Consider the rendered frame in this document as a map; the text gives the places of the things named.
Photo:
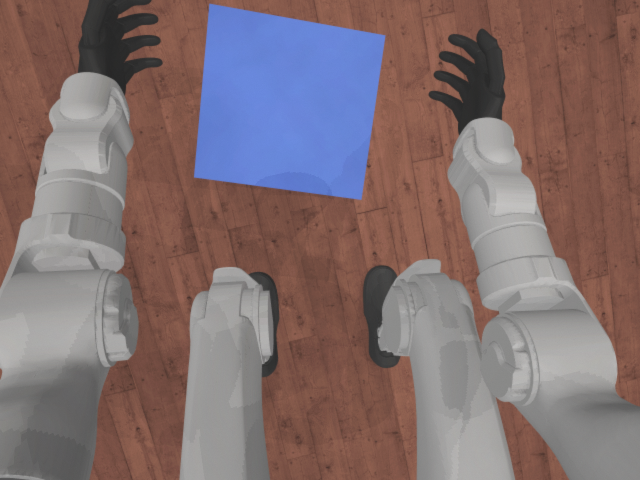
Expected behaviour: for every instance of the robot left foot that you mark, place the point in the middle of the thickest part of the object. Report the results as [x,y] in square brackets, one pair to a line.
[268,284]

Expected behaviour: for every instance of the left robot hand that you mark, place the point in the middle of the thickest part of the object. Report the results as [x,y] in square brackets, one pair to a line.
[101,49]

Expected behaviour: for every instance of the right robot hand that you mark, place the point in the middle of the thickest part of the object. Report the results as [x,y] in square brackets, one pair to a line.
[483,95]

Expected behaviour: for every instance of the left robot forearm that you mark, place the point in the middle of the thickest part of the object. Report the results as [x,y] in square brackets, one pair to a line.
[81,188]

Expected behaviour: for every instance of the right robot forearm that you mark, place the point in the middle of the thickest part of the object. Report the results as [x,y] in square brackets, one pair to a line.
[517,264]

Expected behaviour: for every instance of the right robot upper arm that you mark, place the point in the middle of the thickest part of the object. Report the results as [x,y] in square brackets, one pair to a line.
[558,369]

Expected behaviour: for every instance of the right robot shin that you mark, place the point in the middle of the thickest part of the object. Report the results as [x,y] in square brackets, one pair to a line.
[419,267]

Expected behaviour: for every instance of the carton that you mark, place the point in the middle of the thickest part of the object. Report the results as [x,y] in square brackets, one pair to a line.
[286,103]

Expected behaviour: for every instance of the left robot upper arm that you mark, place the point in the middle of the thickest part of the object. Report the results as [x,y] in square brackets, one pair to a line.
[60,332]

